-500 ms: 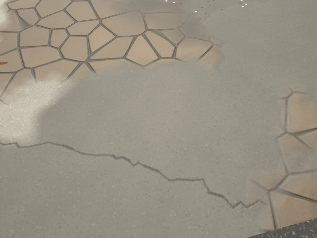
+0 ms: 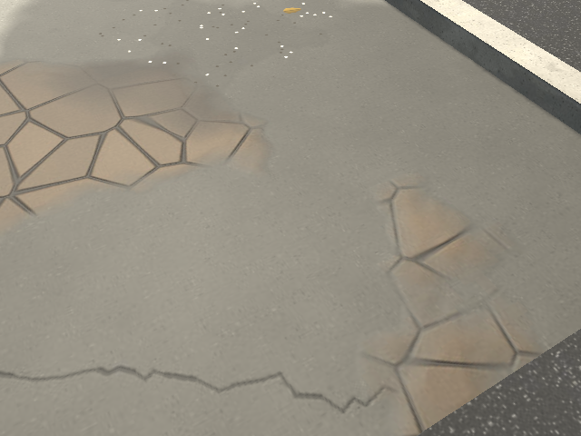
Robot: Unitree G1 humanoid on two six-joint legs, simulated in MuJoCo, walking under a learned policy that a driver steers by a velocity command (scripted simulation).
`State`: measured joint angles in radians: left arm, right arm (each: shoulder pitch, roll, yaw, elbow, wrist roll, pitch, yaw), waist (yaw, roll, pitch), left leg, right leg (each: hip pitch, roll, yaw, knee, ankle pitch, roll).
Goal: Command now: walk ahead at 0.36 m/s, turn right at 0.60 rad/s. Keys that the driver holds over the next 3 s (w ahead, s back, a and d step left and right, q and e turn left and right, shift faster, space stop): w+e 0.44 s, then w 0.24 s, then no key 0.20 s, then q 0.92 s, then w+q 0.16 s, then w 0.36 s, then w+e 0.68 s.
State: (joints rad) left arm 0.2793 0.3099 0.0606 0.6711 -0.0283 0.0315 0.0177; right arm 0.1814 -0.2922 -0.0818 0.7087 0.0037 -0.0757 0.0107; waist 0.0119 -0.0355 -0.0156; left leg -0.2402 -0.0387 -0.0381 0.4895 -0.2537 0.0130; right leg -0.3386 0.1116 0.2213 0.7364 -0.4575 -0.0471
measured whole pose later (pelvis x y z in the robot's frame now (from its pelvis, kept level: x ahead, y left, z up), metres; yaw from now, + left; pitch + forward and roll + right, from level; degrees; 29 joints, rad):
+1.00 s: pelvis +0.48 -0.14 -0.08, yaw -21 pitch +3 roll -4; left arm 0.38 0.28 0.05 0.76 0.01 -0.02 0.06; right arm 0.14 -0.28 -0.03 0.75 -0.01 -0.09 0.09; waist 0.07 0.06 -0.01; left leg -0.42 0.03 -0.05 0.36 0.27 0.02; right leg -0.21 0.10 -0.01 1.00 -0.79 -0.05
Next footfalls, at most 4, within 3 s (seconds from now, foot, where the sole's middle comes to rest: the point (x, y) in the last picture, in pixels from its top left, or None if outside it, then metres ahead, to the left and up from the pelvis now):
0.42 right None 0.32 -0.20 -0.77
0.98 left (339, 400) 0.66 -0.10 -0.88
1.52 right None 0.51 -0.31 -0.77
2.12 left None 0.51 -0.04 -0.88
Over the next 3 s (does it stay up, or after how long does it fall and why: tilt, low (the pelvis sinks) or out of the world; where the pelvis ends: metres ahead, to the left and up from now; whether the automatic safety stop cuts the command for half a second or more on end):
stays up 0.93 -0.07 -0.10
